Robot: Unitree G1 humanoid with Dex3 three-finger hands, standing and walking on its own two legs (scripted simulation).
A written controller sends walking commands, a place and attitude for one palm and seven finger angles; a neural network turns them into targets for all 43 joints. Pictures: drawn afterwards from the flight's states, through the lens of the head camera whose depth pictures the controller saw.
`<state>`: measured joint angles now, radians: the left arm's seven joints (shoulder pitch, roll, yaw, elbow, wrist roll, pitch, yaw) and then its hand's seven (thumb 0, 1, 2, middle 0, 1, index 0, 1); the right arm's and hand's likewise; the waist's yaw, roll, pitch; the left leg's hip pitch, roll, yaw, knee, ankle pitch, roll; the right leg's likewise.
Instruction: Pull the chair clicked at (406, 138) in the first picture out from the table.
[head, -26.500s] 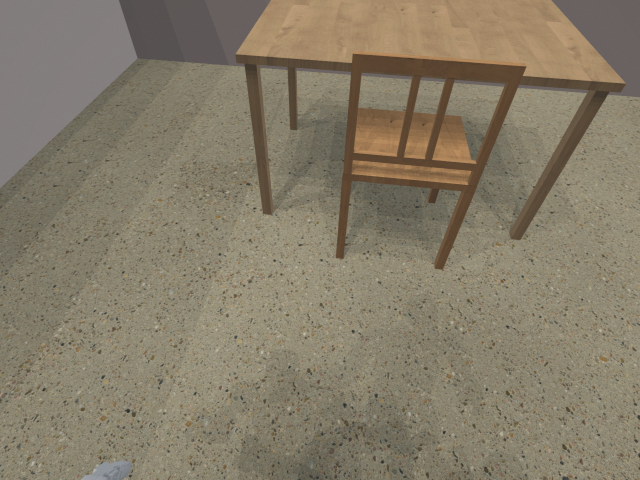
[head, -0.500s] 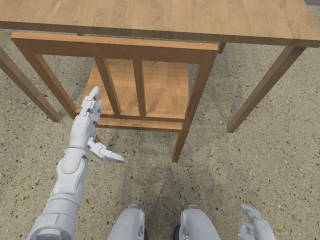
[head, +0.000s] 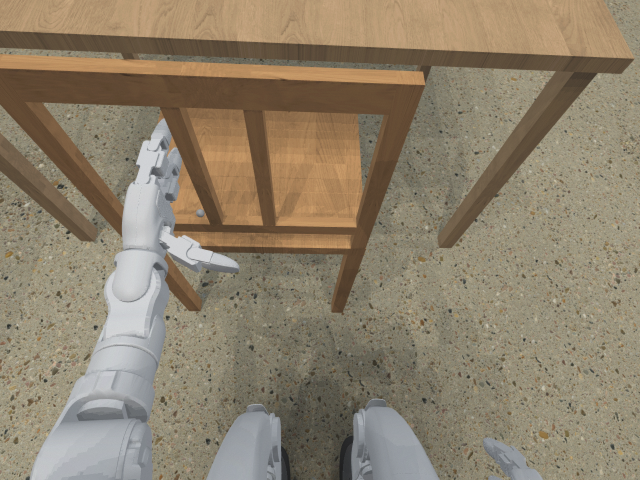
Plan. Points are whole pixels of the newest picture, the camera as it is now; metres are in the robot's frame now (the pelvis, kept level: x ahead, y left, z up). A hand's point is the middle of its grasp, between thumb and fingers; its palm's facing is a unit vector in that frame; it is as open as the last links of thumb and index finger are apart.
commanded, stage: push the fingers through the gap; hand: left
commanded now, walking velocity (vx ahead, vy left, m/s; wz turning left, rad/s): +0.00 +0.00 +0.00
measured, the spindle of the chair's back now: (198, 173) +0.51 +0.16 +0.00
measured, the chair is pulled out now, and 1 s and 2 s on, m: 0.00 0.00 0.00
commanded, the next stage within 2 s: hook a spindle and tug to test in 0.88 s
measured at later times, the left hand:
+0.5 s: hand (208, 184) +0.48 +0.14 +0.02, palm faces -0.01 -1.00 -0.03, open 16.9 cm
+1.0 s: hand (211, 186) +0.47 +0.14 +0.02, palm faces -0.02 -1.00 -0.04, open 16.9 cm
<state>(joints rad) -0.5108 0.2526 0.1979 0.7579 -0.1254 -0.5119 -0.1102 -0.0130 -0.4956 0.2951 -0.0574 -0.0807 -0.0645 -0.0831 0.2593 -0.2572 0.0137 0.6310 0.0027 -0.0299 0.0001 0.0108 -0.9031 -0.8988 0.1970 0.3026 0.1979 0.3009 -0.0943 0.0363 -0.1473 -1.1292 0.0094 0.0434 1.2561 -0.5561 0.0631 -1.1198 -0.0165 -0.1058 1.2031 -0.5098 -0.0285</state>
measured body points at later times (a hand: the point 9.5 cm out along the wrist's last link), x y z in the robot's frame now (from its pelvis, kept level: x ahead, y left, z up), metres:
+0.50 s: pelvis +0.00 +0.01 -0.01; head +0.15 +0.02 +0.42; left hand +0.47 +0.19 +0.02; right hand +0.05 -0.26 -0.13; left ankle +0.02 +0.08 -0.63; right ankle +0.03 -0.11 -0.63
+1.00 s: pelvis +0.00 +0.01 +0.00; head +0.15 +0.02 +0.42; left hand +0.46 +0.19 +0.03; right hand +0.06 -0.26 -0.12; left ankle +0.02 +0.08 -0.63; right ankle +0.03 -0.11 -0.63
